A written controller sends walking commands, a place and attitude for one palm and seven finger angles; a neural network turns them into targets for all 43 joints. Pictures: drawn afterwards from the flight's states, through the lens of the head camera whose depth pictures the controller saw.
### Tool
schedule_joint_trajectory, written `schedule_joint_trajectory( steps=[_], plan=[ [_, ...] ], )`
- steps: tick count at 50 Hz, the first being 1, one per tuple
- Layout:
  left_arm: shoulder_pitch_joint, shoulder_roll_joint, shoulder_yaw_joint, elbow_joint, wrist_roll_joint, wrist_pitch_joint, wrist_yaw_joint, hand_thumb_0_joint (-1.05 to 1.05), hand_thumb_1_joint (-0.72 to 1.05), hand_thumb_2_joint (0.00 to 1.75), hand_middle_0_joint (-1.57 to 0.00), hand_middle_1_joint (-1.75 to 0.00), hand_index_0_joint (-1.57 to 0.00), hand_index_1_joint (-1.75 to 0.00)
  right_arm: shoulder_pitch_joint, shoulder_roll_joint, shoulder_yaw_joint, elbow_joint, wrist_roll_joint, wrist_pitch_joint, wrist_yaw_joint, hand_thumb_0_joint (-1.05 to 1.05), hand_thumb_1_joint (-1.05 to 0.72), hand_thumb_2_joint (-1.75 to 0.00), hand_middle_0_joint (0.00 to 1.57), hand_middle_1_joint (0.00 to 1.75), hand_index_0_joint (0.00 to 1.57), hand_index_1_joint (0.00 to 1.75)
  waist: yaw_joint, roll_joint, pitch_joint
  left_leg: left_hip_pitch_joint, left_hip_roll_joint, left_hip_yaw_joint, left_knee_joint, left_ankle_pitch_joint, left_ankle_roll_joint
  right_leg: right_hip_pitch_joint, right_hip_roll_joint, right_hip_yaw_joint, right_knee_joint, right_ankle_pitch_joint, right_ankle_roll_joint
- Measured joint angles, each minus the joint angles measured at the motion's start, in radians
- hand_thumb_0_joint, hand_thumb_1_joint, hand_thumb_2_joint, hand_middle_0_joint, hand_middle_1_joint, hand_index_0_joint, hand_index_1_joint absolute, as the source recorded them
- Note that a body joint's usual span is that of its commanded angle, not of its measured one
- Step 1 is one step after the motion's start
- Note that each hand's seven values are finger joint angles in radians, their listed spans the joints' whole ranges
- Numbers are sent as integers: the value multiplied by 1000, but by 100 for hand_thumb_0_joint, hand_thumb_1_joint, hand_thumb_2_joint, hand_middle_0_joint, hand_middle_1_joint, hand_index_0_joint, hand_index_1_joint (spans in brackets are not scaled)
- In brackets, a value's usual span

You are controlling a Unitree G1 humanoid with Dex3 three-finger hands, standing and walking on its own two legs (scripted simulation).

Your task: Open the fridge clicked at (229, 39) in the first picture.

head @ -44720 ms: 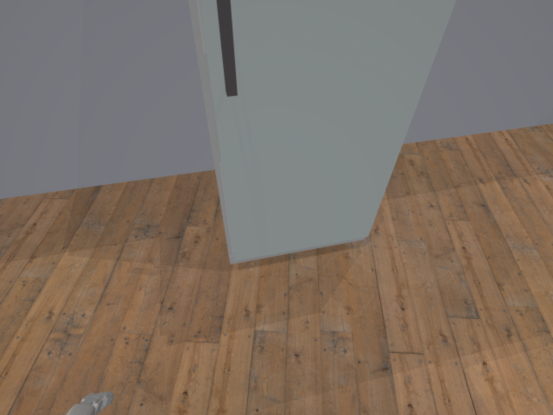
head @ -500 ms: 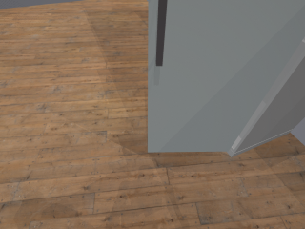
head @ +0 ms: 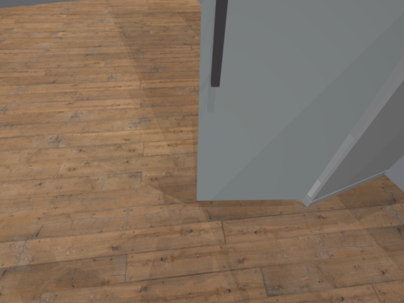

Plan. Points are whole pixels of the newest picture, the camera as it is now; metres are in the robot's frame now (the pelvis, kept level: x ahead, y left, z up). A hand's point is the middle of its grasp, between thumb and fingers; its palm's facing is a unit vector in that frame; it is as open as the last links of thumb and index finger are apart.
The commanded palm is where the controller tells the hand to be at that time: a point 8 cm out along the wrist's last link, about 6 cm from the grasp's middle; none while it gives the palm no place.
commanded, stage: look to check the result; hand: left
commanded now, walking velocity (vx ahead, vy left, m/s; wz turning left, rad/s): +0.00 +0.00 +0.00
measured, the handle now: (218, 30) +0.67 +0.00 +0.21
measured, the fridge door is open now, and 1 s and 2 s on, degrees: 69 69 69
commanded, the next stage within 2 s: stand and wait in 0.20 s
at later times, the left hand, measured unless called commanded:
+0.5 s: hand out of the picture -0.01 +0.16 -0.18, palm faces +0.02 -0.99 -0.17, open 7.3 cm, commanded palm none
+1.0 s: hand out of the picture -0.01 +0.15 -0.18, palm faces +0.02 -0.99 -0.16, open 7.3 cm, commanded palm none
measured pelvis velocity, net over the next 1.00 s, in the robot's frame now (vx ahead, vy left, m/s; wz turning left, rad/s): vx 0.00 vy -0.01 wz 0.00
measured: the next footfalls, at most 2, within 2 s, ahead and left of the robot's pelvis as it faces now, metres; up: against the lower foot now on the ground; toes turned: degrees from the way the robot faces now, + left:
none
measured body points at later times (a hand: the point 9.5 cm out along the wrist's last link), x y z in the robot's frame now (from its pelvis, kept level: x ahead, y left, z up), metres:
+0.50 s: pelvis +0.00 +0.00 +0.00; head +0.02 +0.00 +0.45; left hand -0.01 +0.21 -0.16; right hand -0.01 -0.22 -0.16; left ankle +0.01 +0.08 -0.74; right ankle -0.02 -0.14 -0.74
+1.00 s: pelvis +0.00 -0.01 +0.00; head +0.02 +0.00 +0.45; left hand -0.01 +0.21 -0.16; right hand -0.01 -0.23 -0.16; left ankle +0.01 +0.08 -0.74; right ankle -0.02 -0.14 -0.74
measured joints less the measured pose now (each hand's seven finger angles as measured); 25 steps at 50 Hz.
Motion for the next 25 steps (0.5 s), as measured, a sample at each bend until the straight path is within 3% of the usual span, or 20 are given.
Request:
schedule_joint_trajectory(
  steps=[25],
  plan=[
    [-9, 6, 1, -4, 1, 0, 0, 0, 91, 89, -20, -30, -20, -30, 1, 4, -1, 4, 2, 1, 3, 1, -91, -90, 20, 30, 19, 30, -4, 3, 8, 4, -1, 4, -12, 10, -1, -3, 0, 4, 0, 4, -1]
  ],
)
